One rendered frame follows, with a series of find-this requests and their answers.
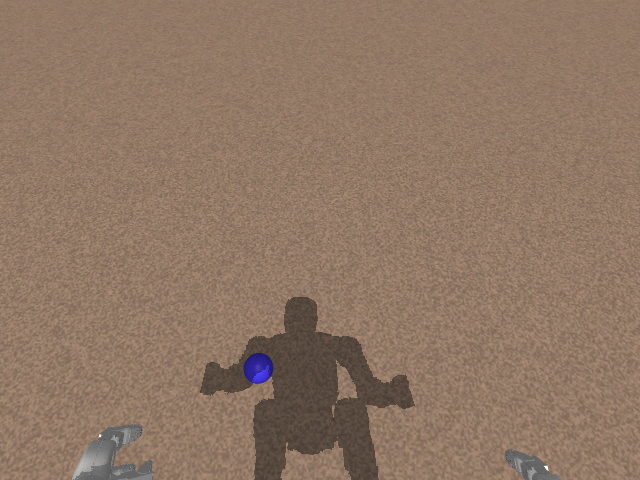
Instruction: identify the ball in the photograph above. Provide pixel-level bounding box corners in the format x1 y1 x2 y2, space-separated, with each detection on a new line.
244 353 273 384

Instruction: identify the left robot hand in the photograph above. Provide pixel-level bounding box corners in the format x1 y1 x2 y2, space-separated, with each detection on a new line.
72 424 154 480

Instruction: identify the right robot hand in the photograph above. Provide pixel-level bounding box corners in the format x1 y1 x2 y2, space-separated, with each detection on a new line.
505 450 562 480

